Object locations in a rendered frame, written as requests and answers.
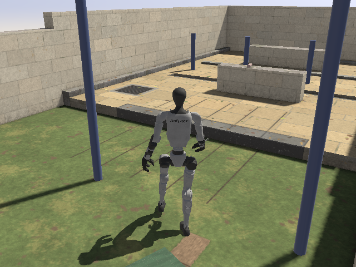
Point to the right robot upper arm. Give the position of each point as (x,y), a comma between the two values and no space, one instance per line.
(198,126)

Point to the right robot forearm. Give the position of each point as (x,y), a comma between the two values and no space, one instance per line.
(202,143)

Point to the left robot upper arm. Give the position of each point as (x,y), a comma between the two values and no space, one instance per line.
(162,116)

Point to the left robot forearm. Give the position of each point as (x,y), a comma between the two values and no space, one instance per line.
(150,149)

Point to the right robot hand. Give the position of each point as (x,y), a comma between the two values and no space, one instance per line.
(197,145)

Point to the robot left thigh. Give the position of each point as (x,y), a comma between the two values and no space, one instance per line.
(164,161)

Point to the right robot shin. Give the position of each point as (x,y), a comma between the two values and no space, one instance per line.
(186,208)

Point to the left robot hand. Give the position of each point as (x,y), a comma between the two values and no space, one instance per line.
(145,164)

